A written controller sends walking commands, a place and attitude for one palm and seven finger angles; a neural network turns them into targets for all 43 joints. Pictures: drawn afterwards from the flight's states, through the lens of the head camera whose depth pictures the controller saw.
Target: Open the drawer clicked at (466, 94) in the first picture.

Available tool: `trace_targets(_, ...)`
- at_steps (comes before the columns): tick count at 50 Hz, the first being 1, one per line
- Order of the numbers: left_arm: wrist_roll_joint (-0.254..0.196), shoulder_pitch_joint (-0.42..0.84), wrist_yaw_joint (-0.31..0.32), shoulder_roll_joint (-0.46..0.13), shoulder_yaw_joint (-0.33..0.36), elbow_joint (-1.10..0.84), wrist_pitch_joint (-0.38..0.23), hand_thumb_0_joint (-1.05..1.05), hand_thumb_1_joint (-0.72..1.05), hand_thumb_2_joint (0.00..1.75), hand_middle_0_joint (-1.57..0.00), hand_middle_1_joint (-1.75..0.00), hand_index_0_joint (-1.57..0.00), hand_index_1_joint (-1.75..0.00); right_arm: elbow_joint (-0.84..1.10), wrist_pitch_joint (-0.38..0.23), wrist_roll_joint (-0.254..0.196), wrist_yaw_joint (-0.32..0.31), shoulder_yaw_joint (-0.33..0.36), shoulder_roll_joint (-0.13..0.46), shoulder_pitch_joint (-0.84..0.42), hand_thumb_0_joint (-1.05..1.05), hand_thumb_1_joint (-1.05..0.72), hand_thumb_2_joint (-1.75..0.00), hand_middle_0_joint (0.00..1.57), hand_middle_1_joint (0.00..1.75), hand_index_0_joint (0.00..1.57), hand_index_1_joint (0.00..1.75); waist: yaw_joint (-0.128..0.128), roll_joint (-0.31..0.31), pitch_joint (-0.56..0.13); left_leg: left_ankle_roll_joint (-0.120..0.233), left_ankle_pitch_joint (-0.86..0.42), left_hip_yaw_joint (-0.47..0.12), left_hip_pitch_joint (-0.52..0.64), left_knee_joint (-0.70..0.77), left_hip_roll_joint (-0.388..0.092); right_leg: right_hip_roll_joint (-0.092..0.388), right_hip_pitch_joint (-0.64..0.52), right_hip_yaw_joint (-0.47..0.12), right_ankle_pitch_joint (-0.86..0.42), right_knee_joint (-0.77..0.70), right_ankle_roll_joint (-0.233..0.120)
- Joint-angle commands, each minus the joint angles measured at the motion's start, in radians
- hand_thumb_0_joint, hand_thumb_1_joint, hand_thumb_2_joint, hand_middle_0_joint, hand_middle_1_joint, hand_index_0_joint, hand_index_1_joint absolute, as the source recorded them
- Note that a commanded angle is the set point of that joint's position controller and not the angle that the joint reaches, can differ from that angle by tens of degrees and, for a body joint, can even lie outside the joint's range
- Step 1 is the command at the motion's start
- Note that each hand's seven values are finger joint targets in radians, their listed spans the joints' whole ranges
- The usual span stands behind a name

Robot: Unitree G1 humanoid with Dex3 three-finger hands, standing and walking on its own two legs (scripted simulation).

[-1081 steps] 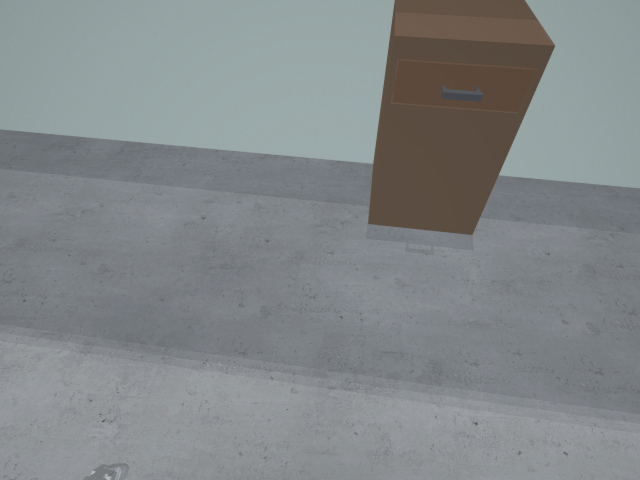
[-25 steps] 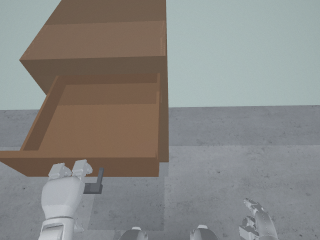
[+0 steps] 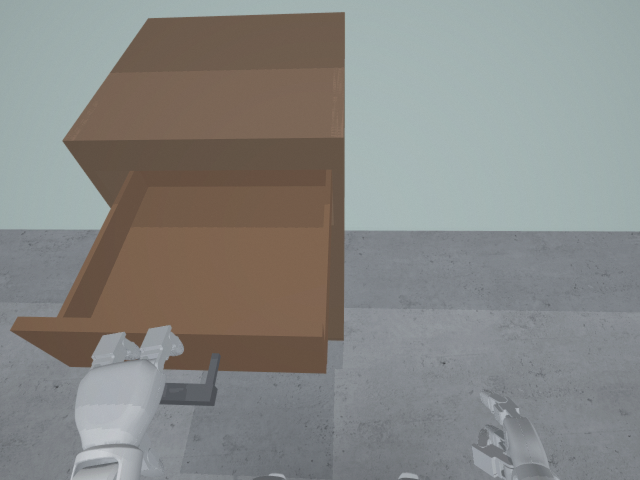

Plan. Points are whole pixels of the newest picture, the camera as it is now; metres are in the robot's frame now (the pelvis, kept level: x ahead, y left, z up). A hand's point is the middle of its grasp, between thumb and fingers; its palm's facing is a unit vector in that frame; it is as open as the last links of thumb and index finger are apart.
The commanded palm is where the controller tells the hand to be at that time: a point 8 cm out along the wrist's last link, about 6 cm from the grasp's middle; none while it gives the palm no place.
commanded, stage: lift the hand off the handle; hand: left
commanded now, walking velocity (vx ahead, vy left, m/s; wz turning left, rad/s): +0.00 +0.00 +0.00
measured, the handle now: (174, 377) +0.25 +0.24 -0.06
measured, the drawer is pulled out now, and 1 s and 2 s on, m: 0.30 0.30 0.30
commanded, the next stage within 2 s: draw the hand back to the body in 1.38 s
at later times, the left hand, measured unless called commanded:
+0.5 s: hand (135, 386) +0.21 +0.24 +0.03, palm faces +0.03 -0.09 -1.00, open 13.8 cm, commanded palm +0.18 +0.24 +0.08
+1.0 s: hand (118, 386) +0.20 +0.23 +0.07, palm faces +0.05 -0.10 -0.99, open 13.8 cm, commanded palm +0.18 +0.23 +0.12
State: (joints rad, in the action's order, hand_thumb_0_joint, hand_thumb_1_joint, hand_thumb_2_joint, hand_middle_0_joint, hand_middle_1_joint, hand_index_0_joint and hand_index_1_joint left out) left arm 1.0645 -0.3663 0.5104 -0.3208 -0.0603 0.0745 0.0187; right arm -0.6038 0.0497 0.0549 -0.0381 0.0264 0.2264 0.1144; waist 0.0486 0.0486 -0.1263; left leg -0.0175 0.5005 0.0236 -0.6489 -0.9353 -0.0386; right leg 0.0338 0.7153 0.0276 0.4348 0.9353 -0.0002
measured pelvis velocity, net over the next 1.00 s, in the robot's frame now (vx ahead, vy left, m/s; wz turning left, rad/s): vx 0.01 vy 0.00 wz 0.00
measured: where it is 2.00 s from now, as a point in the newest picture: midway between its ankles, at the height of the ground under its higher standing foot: outside the picture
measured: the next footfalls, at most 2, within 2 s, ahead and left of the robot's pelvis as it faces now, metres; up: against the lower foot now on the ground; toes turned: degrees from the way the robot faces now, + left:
none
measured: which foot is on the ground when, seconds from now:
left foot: down 0.00-1.00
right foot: down 0.00-1.00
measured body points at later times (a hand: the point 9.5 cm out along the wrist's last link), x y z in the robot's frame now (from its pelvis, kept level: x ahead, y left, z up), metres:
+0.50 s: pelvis +0.01 +0.00 +0.02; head +0.04 -0.02 +0.47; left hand +0.20 +0.24 +0.08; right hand +0.21 -0.22 -0.09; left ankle -0.02 +0.13 -0.69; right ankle +0.01 -0.12 -0.69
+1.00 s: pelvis +0.01 +0.00 +0.03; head +0.03 -0.04 +0.48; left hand +0.19 +0.24 +0.12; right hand +0.22 -0.22 -0.07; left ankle -0.02 +0.13 -0.69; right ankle +0.01 -0.12 -0.69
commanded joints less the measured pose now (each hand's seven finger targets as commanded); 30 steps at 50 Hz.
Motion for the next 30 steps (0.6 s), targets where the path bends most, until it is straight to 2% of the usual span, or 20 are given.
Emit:
trace_targets(1,-0.003,0.071,0.031,-0.160,0.111,-0.214,0.002,0.00,-0.50,0.30,-0.30,-1.20,-0.30,-1.20,0.152,-0.039,-0.004,-0.007,0.035,0.107,-0.085,0.00,-0.90,-0.90,0.20,0.30,0.20,0.30,-0.009,-0.057,-0.198,0.035,-0.305,0.011,0.131,0.134,0.060,-0.047,-0.178,0.004,-0.325,-0.159,-0.032)
trace_targets(4,-0.004,0.044,0.022,-0.179,0.132,-0.243,-0.006,0.00,-0.50,0.30,-0.30,-1.20,-0.30,-1.20,0.158,-0.039,-0.006,-0.005,0.035,0.107,-0.086,0.00,-0.90,-0.90,0.20,0.30,0.20,0.30,0.001,-0.021,-0.211,0.032,-0.338,0.010,0.157,0.150,0.057,-0.050,-0.197,0.005,-0.328,-0.163,-0.038)
trace_targets(7,-0.011,0.025,0.012,-0.149,0.095,-0.280,-0.014,0.00,-0.50,0.30,-0.30,-1.20,-0.30,-1.20,0.161,-0.040,-0.003,0.005,0.034,0.103,-0.084,0.00,-0.90,-0.90,0.20,0.30,0.20,0.30,-0.002,-0.011,-0.199,0.032,-0.365,0.007,0.180,0.157,0.052,-0.051,-0.192,0.011,-0.335,-0.166,-0.037)
trace_targets(9,-0.017,0.000,0.004,-0.156,0.111,-0.266,-0.009,0.00,-0.50,0.30,-0.30,-1.20,-0.30,-1.20,0.166,-0.038,-0.006,0.007,0.035,0.105,-0.086,0.00,-0.90,-0.90,0.20,0.30,0.20,0.30,-0.002,-0.045,-0.178,0.031,-0.366,0.004,0.172,0.167,0.049,-0.052,-0.204,0.012,-0.338,-0.176,-0.036)
trace_targets(12,-0.013,0.010,-0.005,-0.148,0.094,-0.281,-0.005,0.00,-0.50,0.30,-0.30,-1.20,-0.30,-1.20,0.166,-0.037,-0.007,0.011,0.032,0.102,-0.091,0.00,-0.90,-0.90,0.20,0.30,0.20,0.30,0.001,-0.036,-0.161,0.031,-0.347,0.004,0.179,0.182,0.051,-0.051,-0.208,0.015,-0.317,-0.185,-0.036)
trace_targets(14,-0.013,0.040,-0.010,-0.168,0.112,-0.284,-0.002,0.00,-0.50,0.30,-0.30,-1.20,-0.30,-1.20,0.166,-0.035,-0.009,0.009,0.032,0.105,-0.096,0.00,-0.90,-0.90,0.20,0.30,0.20,0.30,-0.001,-0.036,-0.147,0.030,-0.332,0.001,0.182,0.195,0.049,-0.052,-0.210,0.011,-0.295,-0.199,-0.037)
trace_targets(17,-0.015,0.044,-0.021,-0.144,0.078,-0.309,0.002,0.00,-0.50,0.30,-0.30,-1.20,-0.30,-1.20,0.166,-0.041,-0.008,0.013,0.032,0.100,-0.090,0.00,-0.90,-0.90,0.20,0.30,0.20,0.30,0.005,-0.018,-0.170,0.030,-0.358,0.002,0.215,0.205,0.049,-0.049,-0.225,0.013,-0.308,-0.203,-0.037)
trace_targets(18,-0.015,0.021,-0.024,-0.162,0.100,-0.302,0.006,0.00,-0.50,0.30,-0.30,-1.20,-0.30,-1.20,0.167,-0.042,-0.010,0.012,0.032,0.100,-0.092,0.00,-0.90,-0.90,0.20,0.30,0.20,0.30,0.013,-0.019,-0.170,0.028,-0.367,-0.001,0.216,0.212,0.047,-0.052,-0.237,0.016,-0.309,-0.203,-0.038)
trace_targets(21,-0.019,0.039,-0.041,-0.158,0.090,-0.297,0.018,0.00,-0.50,0.30,-0.30,-1.20,-0.30,-1.20,0.165,-0.041,-0.014,0.011,0.026,0.100,-0.103,0.00,-0.90,-0.90,0.20,0.30,0.20,0.30,0.012,-0.042,-0.137,0.028,-0.348,0.001,0.213,0.231,0.048,-0.050,-0.254,0.013,-0.313,-0.224,-0.035)
trace_targets(24,-0.024,0.032,-0.055,-0.187,0.120,-0.298,0.023,0.00,-0.50,0.30,-0.30,-1.20,-0.30,-1.20,0.164,-0.043,-0.017,0.006,0.023,0.102,-0.106,0.00,-0.90,-0.90,0.20,0.30,0.20,0.30,0.021,-0.046,-0.148,0.027,-0.356,0.004,0.225,0.247,0.050,-0.049,-0.291,0.001,-0.339,-0.240,-0.037)
trace_targets(26,-0.032,0.009,-0.067,-0.162,0.095,-0.317,0.022,0.00,-0.50,0.30,-0.30,-1.20,-0.30,-1.20,0.167,-0.047,-0.018,0.009,0.023,0.097,-0.113,0.00,-0.90,-0.90,0.20,0.30,0.20,0.30,0.024,-0.034,-0.132,0.029,-0.354,0.007,0.234,0.259,0.050,-0.046,-0.299,0.004,-0.335,-0.248,-0.035)
trace_targets(29,-0.041,-0.011,-0.082,-0.186,0.123,-0.329,0.017,0.00,-0.50,0.30,-0.30,-1.20,-0.30,-1.20,0.168,-0.049,-0.019,0.009,0.022,0.099,-0.115,0.00,-0.90,-0.90,0.20,0.30,0.20,0.30,0.026,-0.042,-0.127,0.028,-0.374,0.007,0.245,0.269,0.047,-0.046,-0.318,-0.003,-0.360,-0.264,-0.034)
trace_targets(30,-0.040,0.015,-0.086,-0.181,0.112,-0.347,0.014,0.00,-0.50,0.30,-0.30,-1.20,-0.30,-1.20,0.165,-0.047,-0.018,0.010,0.020,0.099,-0.114,0.00,-0.90,-0.90,0.20,0.30,0.20,0.30,0.021,-0.037,-0.124,0.029,-0.364,0.009,0.250,0.272,0.048,-0.043,-0.312,-0.002,-0.345,-0.266,-0.032)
